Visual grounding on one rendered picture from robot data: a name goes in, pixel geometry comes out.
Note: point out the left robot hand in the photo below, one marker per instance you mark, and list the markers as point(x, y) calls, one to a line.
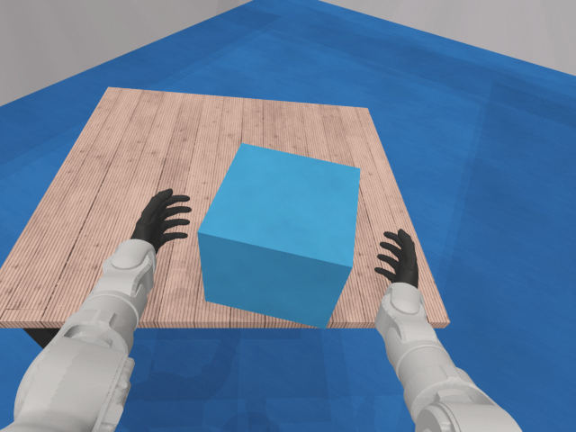
point(152, 224)

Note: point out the right robot forearm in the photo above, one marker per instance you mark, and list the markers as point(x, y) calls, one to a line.
point(420, 361)

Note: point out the robot right upper arm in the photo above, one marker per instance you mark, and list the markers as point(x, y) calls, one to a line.
point(442, 416)

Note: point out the right robot hand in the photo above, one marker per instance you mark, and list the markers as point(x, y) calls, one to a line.
point(406, 270)

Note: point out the left robot forearm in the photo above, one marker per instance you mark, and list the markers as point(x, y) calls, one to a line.
point(111, 312)

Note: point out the carton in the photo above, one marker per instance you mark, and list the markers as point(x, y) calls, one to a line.
point(279, 236)

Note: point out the robot left upper arm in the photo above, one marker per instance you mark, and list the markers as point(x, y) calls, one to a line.
point(80, 387)

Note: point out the table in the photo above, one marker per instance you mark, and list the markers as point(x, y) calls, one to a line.
point(140, 142)

